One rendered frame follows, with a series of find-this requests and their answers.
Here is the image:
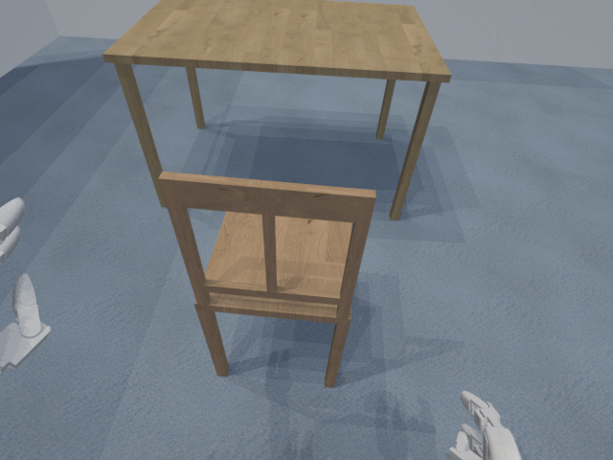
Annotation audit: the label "chair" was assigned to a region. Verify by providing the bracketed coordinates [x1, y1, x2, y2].
[158, 172, 376, 388]

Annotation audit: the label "right robot hand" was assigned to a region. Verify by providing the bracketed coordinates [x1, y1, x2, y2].
[450, 391, 522, 460]

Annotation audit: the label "table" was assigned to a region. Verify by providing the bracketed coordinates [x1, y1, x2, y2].
[102, 0, 452, 220]

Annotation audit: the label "left robot hand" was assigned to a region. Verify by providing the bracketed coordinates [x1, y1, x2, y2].
[0, 197, 51, 375]

